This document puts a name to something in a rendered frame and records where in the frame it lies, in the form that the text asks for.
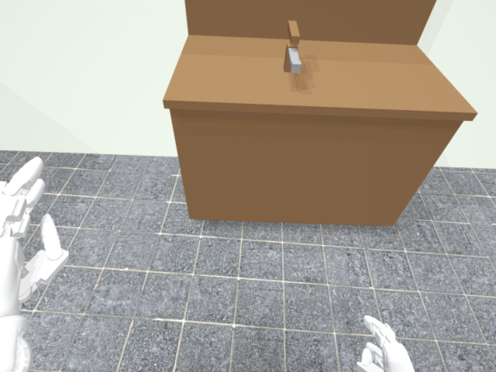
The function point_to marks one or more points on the tap lever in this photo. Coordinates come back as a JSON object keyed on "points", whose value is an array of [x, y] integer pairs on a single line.
{"points": [[294, 60]]}

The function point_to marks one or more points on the counter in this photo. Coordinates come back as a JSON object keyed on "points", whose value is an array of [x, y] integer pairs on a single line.
{"points": [[347, 141]]}

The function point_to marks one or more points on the right robot hand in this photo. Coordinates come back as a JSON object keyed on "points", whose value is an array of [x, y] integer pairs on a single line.
{"points": [[392, 358]]}

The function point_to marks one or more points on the left robot forearm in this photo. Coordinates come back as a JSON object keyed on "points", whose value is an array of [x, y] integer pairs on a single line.
{"points": [[16, 354]]}

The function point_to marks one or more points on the left robot hand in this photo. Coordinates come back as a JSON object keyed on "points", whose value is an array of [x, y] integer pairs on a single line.
{"points": [[17, 199]]}

